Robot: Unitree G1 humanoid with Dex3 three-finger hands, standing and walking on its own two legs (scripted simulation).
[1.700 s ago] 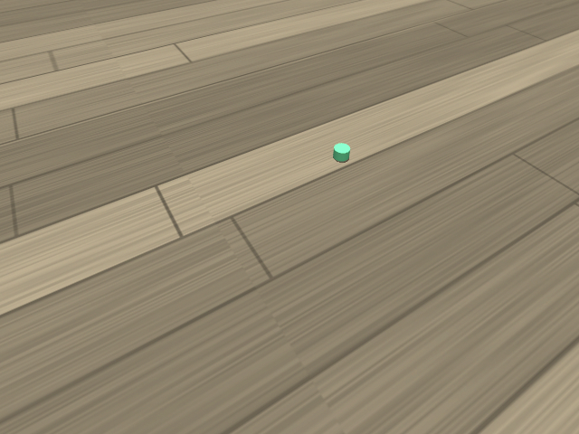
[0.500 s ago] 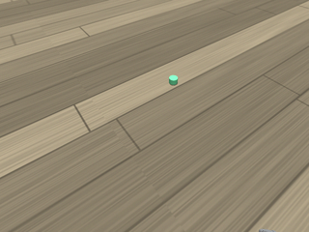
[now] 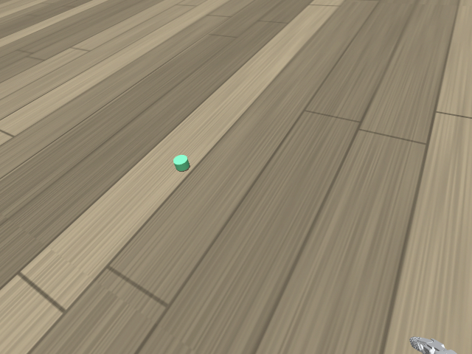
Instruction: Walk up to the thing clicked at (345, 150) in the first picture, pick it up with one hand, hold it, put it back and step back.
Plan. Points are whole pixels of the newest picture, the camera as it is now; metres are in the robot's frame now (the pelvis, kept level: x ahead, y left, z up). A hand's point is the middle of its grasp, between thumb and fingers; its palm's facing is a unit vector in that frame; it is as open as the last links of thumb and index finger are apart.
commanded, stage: walk up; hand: left
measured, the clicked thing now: (181, 162) +1.34 +0.45 -0.73
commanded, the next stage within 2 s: none
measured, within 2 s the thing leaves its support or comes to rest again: neither
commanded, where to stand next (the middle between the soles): +1.01 +0.69 m, yaw -73 degrees
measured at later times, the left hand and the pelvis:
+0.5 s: hand (93, 218) +0.49 +0.42 -0.11, palm faces -0.43 -0.76 -0.49, open 7.3 cm; pelvis +0.27 +0.19 +0.02, yaw -21 degrees
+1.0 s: hand (81, 164) +0.71 +0.55 -0.12, palm faces -0.49 -0.65 -0.59, open 7.3 cm; pelvis +0.51 +0.31 -0.01, yaw -35 degrees
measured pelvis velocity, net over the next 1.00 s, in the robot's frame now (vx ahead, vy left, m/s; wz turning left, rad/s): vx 0.51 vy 0.31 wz -0.60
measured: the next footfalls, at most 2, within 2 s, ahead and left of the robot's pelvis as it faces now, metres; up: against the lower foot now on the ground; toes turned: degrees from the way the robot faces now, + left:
left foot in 0.24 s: +0.34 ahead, +0.23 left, +0.00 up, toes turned -10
right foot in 0.68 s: +0.43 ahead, +0.08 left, +0.00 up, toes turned -36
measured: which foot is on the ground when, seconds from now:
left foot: up 0.00-0.22, down 0.24-0.70, up 0.72-1.00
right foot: down 0.00-0.26, up 0.28-0.66, down 0.68-1.00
